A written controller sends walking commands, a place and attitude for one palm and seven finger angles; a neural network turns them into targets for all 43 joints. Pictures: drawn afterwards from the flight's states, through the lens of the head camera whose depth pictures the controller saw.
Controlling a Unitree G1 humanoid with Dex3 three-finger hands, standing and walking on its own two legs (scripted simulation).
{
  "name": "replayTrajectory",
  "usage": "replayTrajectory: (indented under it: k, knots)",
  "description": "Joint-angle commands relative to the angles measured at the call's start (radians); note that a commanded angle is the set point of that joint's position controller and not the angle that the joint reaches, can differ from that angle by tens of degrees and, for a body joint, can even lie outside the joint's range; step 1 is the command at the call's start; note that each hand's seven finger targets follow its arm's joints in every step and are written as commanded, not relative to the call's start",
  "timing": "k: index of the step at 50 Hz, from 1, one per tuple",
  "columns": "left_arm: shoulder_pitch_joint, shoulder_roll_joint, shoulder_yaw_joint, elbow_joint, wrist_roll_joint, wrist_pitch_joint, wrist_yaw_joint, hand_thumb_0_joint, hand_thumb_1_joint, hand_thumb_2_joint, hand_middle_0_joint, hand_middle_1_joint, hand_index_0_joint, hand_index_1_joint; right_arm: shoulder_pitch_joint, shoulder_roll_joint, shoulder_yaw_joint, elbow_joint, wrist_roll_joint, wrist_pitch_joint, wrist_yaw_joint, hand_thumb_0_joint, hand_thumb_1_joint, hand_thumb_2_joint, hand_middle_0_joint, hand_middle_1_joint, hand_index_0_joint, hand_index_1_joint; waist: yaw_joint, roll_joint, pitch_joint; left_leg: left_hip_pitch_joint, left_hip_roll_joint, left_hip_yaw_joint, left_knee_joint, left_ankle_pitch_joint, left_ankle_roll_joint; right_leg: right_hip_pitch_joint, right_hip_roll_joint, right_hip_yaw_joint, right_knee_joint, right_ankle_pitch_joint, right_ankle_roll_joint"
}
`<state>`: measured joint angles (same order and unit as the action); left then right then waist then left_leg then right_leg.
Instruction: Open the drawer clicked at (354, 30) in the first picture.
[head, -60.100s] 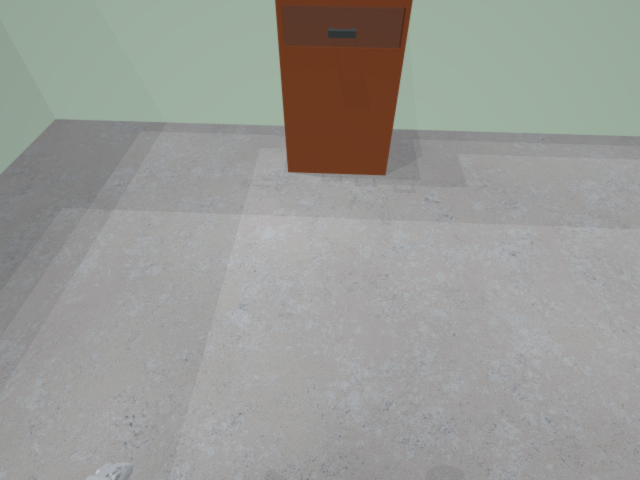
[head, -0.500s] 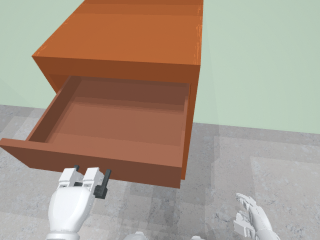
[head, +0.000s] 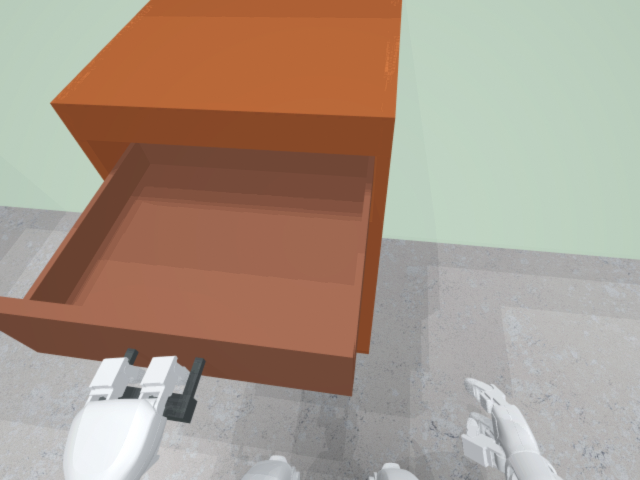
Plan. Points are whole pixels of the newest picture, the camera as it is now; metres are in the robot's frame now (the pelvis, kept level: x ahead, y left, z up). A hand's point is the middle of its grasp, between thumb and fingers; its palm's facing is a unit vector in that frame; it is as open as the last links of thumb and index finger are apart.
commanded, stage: pull the drawer open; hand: left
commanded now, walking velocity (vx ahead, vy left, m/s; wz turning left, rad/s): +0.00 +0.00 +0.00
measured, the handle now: (155, 382) +0.23 +0.22 +0.02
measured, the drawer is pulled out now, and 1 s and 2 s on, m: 0.30 0.30 0.29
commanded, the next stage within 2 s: open the thumb to release the handle in 0.04 s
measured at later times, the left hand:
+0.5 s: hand (147, 437) +0.17 +0.21 +0.01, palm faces +0.01 -0.10 -1.00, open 9.5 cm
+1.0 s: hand (148, 437) +0.17 +0.21 +0.01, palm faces +0.03 -0.10 -0.99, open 13.6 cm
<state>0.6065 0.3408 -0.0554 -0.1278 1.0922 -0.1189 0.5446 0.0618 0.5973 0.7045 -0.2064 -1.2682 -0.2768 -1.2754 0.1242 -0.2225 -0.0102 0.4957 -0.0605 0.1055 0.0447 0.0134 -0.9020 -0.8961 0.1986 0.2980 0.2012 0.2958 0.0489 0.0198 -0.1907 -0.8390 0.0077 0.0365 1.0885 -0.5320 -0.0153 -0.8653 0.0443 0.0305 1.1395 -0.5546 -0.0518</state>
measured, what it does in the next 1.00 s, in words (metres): stands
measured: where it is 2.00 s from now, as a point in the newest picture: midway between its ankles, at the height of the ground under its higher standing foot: outside the picture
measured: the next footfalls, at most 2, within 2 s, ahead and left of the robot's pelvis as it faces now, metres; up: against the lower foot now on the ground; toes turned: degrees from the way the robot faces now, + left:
none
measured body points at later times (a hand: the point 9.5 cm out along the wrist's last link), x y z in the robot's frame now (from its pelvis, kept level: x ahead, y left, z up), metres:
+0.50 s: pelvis +0.00 +0.00 +0.00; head +0.06 -0.04 +0.44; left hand +0.16 +0.22 +0.06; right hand +0.21 -0.22 -0.11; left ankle +0.00 +0.13 -0.66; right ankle +0.00 -0.09 -0.66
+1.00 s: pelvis -0.01 +0.00 +0.00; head +0.05 -0.03 +0.44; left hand +0.16 +0.22 +0.06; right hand +0.20 -0.22 -0.11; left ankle +0.00 +0.13 -0.66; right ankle +0.00 -0.09 -0.66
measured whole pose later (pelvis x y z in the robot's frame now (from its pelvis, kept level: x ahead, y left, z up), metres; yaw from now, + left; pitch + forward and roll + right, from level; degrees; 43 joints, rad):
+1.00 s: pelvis -0.01 +0.00 +0.00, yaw +1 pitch +16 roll +2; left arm 0.53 0.34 -0.09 -0.09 1.10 -0.11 0.56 0.00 -0.49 0.30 -0.29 -1.23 -0.34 -1.25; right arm 0.14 -0.23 -0.02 0.51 -0.06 0.11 0.03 0.01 -0.90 -0.90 0.20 0.30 0.20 0.30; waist 0.07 0.04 -0.19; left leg -0.87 -0.01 0.01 1.10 -0.52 -0.01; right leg -0.88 0.03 0.01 1.14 -0.55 -0.05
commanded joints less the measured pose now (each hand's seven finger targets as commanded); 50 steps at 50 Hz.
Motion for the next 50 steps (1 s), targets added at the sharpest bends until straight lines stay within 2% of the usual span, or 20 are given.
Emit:
replayTrajectory:
  k: [1, 5, 6, 7, 8, 10, 11, 13, 15, 18, 20, 22, 27, 30, 33, 35, 36, 37, 44, 50]
  knots:
    - [0.195, 0.156, 0.147, -0.134, -0.025, 0.006, 0.035, 0.000, 0.900, 0.900, -0.400, -1.350, -0.400, -1.350, -0.107, -0.084, -0.029, -0.167, -0.002, -0.044, -0.011, 0.000, -0.900, -0.900, 0.200, 0.300, 0.200, 0.300, 0.048, -0.039, -0.149, 0.123, -0.061, -0.018, -0.087, 0.273, 0.038, 0.151, -0.009, 0.063, -0.208, 0.424, -0.005]
    - [0.204, 0.200, 0.216, -0.122, -0.030, -0.008, 0.045, 0.000, 0.900, 0.900, -0.400, -1.350, -0.400, -1.350, -0.112, -0.081, -0.028, -0.156, -0.002, -0.036, -0.019, 0.000, -0.900, -0.900, 0.200, 0.300, 0.200, 0.300, 0.060, -0.064, -0.175, 0.102, -0.066, -0.017, -0.085, 0.288, 0.036, 0.190, -0.010, 0.088, -0.205, 0.492, -0.003]
    - [0.213, 0.163, 0.174, -0.115, -0.030, -0.008, 0.041, 0.000, 0.900, 0.900, -0.400, -1.350, -0.400, -1.350, -0.104, -0.079, -0.029, -0.156, -0.003, -0.039, -0.017, 0.000, -0.900, -0.900, 0.200, 0.300, 0.200, 0.300, 0.050, -0.059, -0.165, 0.106, -0.065, -0.013, -0.083, 0.288, 0.038, 0.184, -0.012, 0.078, -0.203, 0.501, -0.001]
    - [-0.001, 0.147, 0.118, -0.140, -0.016, -0.002, 0.039, 0.000, 0.900, 0.900, -0.400, -1.350, -0.400, -1.350, -0.100, -0.098, -0.033, -0.137, -0.015, -0.033, -0.015, 0.000, -0.900, -0.900, 0.200, 0.300, 0.200, 0.300, -0.009, -0.073, -0.158, 0.110, -0.063, -0.023, -0.053, 0.270, 0.039, 0.099, -0.022, 0.094, -0.202, 0.475, 0.004]
    - [0.018, 0.157, 0.154, -0.130, -0.013, -0.004, 0.047, 0.000, 0.830, 0.870, -0.395, -1.342, -0.395, -1.342, -0.091, -0.089, -0.044, -0.141, -0.011, -0.037, -0.024, 0.000, -0.900, -0.900, 0.200, 0.300, 0.200, 0.300, 0.013, -0.063, -0.168, 0.098, -0.058, -0.018, -0.059, 0.255, 0.043, 0.137, -0.020, 0.059, -0.201, 0.455, 0.009]
    - [0.064, 0.169, 0.174, -0.096, -0.012, -0.005, 0.054, 0.000, 0.690, 0.810, -0.385, -1.327, -0.385, -1.327, -0.096, -0.089, -0.038, -0.140, -0.012, -0.039, -0.026, 0.000, -0.900, -0.900, 0.200, 0.300, 0.200, 0.300, 0.025, -0.066, -0.179, 0.111, -0.062, -0.020, -0.062, 0.270, 0.039, 0.129, -0.012, 0.070, -0.201, 0.451, 0.002]
    - [0.056, 0.140, 0.136, -0.099, -0.010, -0.003, 0.052, 0.000, 0.620, 0.780, -0.380, -1.320, -0.380, -1.320, -0.085, -0.091, -0.042, -0.140, -0.010, -0.042, -0.024, 0.000, -0.900, -0.900, 0.200, 0.300, 0.200, 0.300, 0.016, -0.047, -0.181, 0.123, -0.060, -0.018, -0.062, 0.276, 0.041, 0.122, -0.013, 0.051, -0.195, 0.452, 0.002]
    - [0.078, 0.139, 0.131, -0.114, -0.016, 0.002, 0.049, 0.000, 0.480, 0.720, -0.370, -1.305, -0.370, -1.305, -0.083, -0.091, -0.045, -0.146, -0.008, -0.041, -0.022, 0.000, -0.900, -0.900, 0.200, 0.300, 0.200, 0.300, 0.025, -0.049, -0.201, 0.133, -0.059, -0.017, -0.067, 0.285, 0.041, 0.143, -0.013, 0.041, -0.196, 0.456, 0.004]
    - [0.042, 0.154, 0.142, -0.109, -0.021, 0.013, 0.046, 0.000, 0.340, 0.660, -0.360, -1.290, -0.360, -1.290, -0.092, -0.093, -0.040, -0.146, -0.007, -0.036, -0.023, 0.000, -0.900, -0.900, 0.200, 0.300, 0.200, 0.300, 0.017, -0.082, -0.194, 0.128, -0.059, -0.020, -0.069, 0.279, 0.041, 0.135, -0.013, 0.052, -0.205, 0.446, 0.006]
    - [0.042, 0.135, 0.114, -0.098, -0.023, 0.022, 0.040, 0.000, 0.130, 0.570, -0.345, -1.268, -0.345, -1.268, -0.087, -0.093, -0.042, -0.149, -0.001, -0.037, -0.031, 0.000, -0.900, -0.900, 0.200, 0.300, 0.200, 0.300, 0.015, -0.084, -0.169, 0.113, -0.058, -0.016, -0.077, 0.245, 0.045, 0.153, -0.018, 0.038, -0.222, 0.420, 0.011]
    - [0.028, 0.169, 0.149, -0.093, -0.026, 0.024, 0.040, 0.000, -0.010, 0.510, -0.335, -1.253, -0.335, -1.253, -0.097, -0.092, -0.036, -0.146, 0.000, -0.036, -0.034, 0.000, -0.900, -0.900, 0.200, 0.300, 0.200, 0.300, 0.020, -0.102, -0.178, 0.110, -0.061, -0.015, -0.080, 0.248, 0.043, 0.162, -0.020, 0.061, -0.229, 0.428, 0.011]
    - [0.066, 0.162, 0.144, -0.081, -0.029, 0.018, 0.036, 0.000, -0.150, 0.450, -0.325, -1.237, -0.325, -1.237, -0.093, -0.087, -0.035, -0.144, 0.003, -0.038, -0.034, 0.000, -0.900, -0.900, 0.200, 0.300, 0.200, 0.300, 0.033, -0.087, -0.172, 0.110, -0.064, -0.012, -0.088, 0.247, 0.041, 0.176, -0.019, 0.060, -0.229, 0.431, 0.010]
    - [0.042, 0.138, 0.106, -0.096, -0.028, 0.017, 0.027, 0.000, -0.500, 0.300, -0.300, -1.200, -0.300, -1.200, -0.096, -0.090, -0.034, -0.150, 0.002, -0.036, -0.027, 0.000, -0.900, -0.900, 0.200, 0.300, 0.200, 0.300, 0.024, -0.059, -0.151, 0.121, -0.060, -0.013, -0.096, 0.230, 0.042, 0.148, -0.020, 0.051, -0.239, 0.375, 0.007]
    - [0.061, 0.147, 0.123, -0.092, -0.024, 0.015, 0.029, 0.000, -0.500, 0.300, -0.300, -1.200, -0.300, -1.200, -0.099, -0.090, -0.034, -0.156, 0.001, -0.036, -0.025, 0.000, -0.900, -0.900, 0.200, 0.300, 0.200, 0.300, 0.026, -0.059, -0.154, 0.127, -0.056, -0.017, -0.102, 0.236, 0.042, 0.143, -0.013, 0.041, -0.234, 0.366, 0.003]
    - [0.082, 0.120, 0.091, -0.096, -0.028, 0.010, 0.023, 0.000, -0.500, 0.300, -0.300, -1.200, -0.300, -1.200, -0.090, -0.089, -0.038, -0.160, 0.000, -0.039, -0.021, 0.000, -0.900, -0.900, 0.200, 0.300, 0.200, 0.300, 0.023, -0.071, -0.143, 0.125, -0.056, -0.015, -0.097, 0.237, 0.045, 0.148, -0.016, 0.037, -0.235, 0.381, 0.005]
    - [0.074, 0.141, 0.114, -0.097, -0.024, 0.009, 0.025, 0.000, -0.500, 0.300, -0.300, -1.200, -0.300, -1.200, -0.097, -0.091, -0.035, -0.164, -0.001, -0.037, -0.019, 0.000, -0.900, -0.900, 0.200, 0.300, 0.200, 0.300, 0.026, -0.070, -0.148, 0.127, -0.055, -0.019, -0.100, 0.241, 0.042, 0.134, -0.012, 0.046, -0.231, 0.369, 0.001]
    - [0.078, 0.118, 0.085, -0.105, -0.027, 0.010, 0.022, 0.000, -0.500, 0.300, -0.300, -1.200, -0.300, -1.200, -0.091, -0.091, -0.036, -0.167, 0.000, -0.040, -0.017, 0.000, -0.900, -0.900, 0.200, 0.300, 0.200, 0.300, 0.023, -0.054, -0.142, 0.123, -0.055, -0.016, -0.100, 0.229, 0.044, 0.142, -0.018, 0.035, -0.232, 0.363, 0.003]
    - [0.085, 0.112, 0.084, -0.073, -0.025, 0.011, 0.020, 0.000, -0.500, 0.300, -0.300, -1.200, -0.300, -1.200, -0.090, -0.087, -0.035, -0.163, -0.001, -0.040, -0.015, 0.000, -0.900, -0.900, 0.200, 0.300, 0.200, 0.300, 0.023, -0.077, -0.127, 0.115, -0.056, -0.017, -0.094, 0.224, 0.041, 0.117, -0.014, 0.038, -0.229, 0.342, 0.003]
    - [-0.012, 0.116, 0.070, -0.092, -0.009, 0.016, 0.026, 0.000, -0.500, 0.300, -0.300, -1.200, -0.300, -1.200, -0.082, -0.097, -0.041, -0.162, -0.005, -0.042, -0.017, 0.000, -0.900, -0.900, 0.200, 0.300, 0.200, 0.300, 0.011, -0.065, -0.150, 0.115, -0.053, -0.020, -0.084, 0.210, 0.043, 0.094, -0.018, 0.037, -0.227, 0.314, 0.005]
    - [-0.112, 0.143, 0.089, -0.066, -0.008, 0.043, 0.032, 0.000, -0.500, 0.300, -0.300, -1.200, -0.300, -1.200, -0.085, -0.100, -0.039, -0.146, 0.002, -0.039, -0.034, 0.000, -0.900, -0.900, 0.200, 0.300, 0.200, 0.300, -0.008, -0.093, -0.148, 0.107, -0.049, -0.023, -0.091, 0.186, 0.046, 0.099, -0.020, 0.027, -0.243, 0.290, 0.012]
